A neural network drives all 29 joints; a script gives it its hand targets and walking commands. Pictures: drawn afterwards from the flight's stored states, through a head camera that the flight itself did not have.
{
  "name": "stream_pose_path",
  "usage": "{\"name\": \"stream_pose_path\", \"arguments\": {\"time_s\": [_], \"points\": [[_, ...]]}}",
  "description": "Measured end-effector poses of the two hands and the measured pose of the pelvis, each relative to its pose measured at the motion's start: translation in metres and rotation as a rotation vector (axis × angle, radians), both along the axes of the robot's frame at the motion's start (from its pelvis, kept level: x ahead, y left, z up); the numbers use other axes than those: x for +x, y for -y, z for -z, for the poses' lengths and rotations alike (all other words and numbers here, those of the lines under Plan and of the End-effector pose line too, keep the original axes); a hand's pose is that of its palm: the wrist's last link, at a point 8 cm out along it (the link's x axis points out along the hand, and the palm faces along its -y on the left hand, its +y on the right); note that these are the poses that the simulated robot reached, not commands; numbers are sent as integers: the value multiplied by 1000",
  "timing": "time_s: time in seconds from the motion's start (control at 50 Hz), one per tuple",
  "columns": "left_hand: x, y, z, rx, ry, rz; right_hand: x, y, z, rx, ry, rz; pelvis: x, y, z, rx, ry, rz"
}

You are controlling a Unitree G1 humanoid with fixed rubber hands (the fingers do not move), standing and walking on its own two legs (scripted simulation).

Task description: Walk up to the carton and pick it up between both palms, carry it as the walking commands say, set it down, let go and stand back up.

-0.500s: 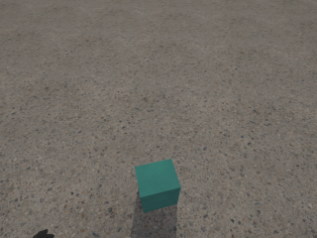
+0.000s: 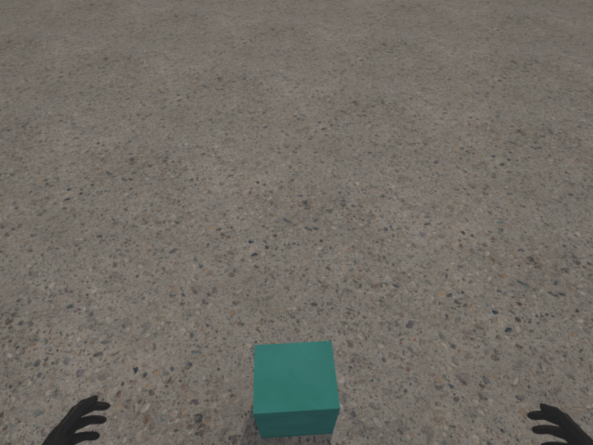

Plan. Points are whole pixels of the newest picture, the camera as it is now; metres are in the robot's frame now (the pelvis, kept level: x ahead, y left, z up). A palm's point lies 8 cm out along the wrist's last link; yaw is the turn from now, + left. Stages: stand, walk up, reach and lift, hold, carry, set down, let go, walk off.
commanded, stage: walk up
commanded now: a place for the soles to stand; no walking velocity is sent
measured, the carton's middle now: (295, 391) +0.39 +0.01 -0.61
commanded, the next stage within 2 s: reach and lift in 1.44 s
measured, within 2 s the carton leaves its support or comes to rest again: neither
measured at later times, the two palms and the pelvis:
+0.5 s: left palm out of the picture +0.09 +0.35 -0.06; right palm (579, 436) +0.15 -0.34 -0.05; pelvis -0.01 -0.01 +0.01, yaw +6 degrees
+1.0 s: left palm out of the picture +0.03 +0.35 -0.06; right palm (559, 431) +0.16 -0.32 -0.05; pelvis -0.02 -0.01 +0.03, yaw +8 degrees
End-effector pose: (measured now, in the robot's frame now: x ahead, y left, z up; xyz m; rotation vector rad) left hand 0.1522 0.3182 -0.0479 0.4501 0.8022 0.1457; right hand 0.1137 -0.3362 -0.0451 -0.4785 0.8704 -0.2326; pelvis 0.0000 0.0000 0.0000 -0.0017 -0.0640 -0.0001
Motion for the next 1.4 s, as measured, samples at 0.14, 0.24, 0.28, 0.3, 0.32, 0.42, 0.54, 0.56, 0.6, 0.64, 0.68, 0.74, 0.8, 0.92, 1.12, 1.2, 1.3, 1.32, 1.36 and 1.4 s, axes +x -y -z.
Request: {"name": "stream_pose_path", "arguments": {"time_s": [0.14, 0.24, 0.28, 0.3, 0.32, 0.42, 0.54, 0.56, 0.6, 0.64, 0.68, 0.74, 0.8, 0.92, 1.12, 1.2, 1.3, 1.32, 1.36, 1.4], "points": [[24, 1, -23, 39, 62, -29, 27, 12, 14, 25, -42, -22, 7, 11, -3, 8, -13, -41], [16, -11, -22, 50, 43, -72, 34, 14, 14, 8, -73, -28, 6, 10, -4, 8, -13, -69], [8, -16, -18, 43, 25, -96, 34, 13, 14, 1, -86, -30, 4, 9, -5, 3, -15, -77], [3, -19, -16, 38, 13, -109, 34, 12, 13, 0, -91, -30, 3, 8, -6, 0, -15, -78], [-2, -20, -13, 33, 0, -122, 35, 12, 12, -1, -94, -31, 2, 8, -6, -4, -16, -80], [-33, -26, -1, 17, -64, -184, 39, 9, 6, -9, -102, -42, -4, 10, -10, -15, -19, -96], [-72, -35, 12, -7, -133, -247, 37, 3, 2, -21, -122, -50, -13, 5, -13, -15, -12, -109], [-77, -36, 13, -12, -143, -256, 36, 2, 2, -21, -125, -51, -14, 5, -13, -16, -12, -110], [-87, -37, 16, -20, -161, -274, 35, -1, 0, -20, -131, -54, -16, 5, -15, -19, -13, -114], [-97, -36, 18, -26, -177, -291, 35, -3, -1, -17, -137, -58, -18, 6, -18, -22, -14, -125], [-106, -34, 18, -30, -193, -307, 38, -5, -2, -9, -139, -64, -18, 9, -20, -21, -14, -132], [-118, -30, 18, -37, -213, -326, 44, -8, -2, 3, -135, -73, -19, 10, -23, -19, -15, -138], [-125, -30, 17, -41, -225, -341, 48, -10, -1, 9, -133, -80, -19, 9, -24, -17, -13, -141], [-123, -34, 15, -43, -225, -355, 46, -15, 3, 17, -149, -75, -19, 5, -25, -14, -15, -143], [-111, -31, 12, -45, -224, -358, 48, -16, 6, 30, -164, -69, -12, 8, -28, -10, -19, -144], [-103, -28, 12, -51, -218, -355, 48, -15, 7, 29, -169, -62, -10, 8, -28, -9, -18, -144], [-96, -26, 12, -56, -212, -355, 48, -13, 8, 26, -177, -56, -7, 8, -29, -8, -19, -144], [-95, -26, 12, -56, -212, -355, 49, -13, 8, 25, -178, -55, -6, 8, -29, -8, -20, -144], [-93, -26, 12, -57, -212, -356, 49, -12, 8, 24, -180, -54, -5, 9, -29, -8, -20, -145], [-92, -25, 12, -58, -214, -357, 50, -12, 8, 24, -181, -53, -5, 9, -29, -8, -21, -145]]}}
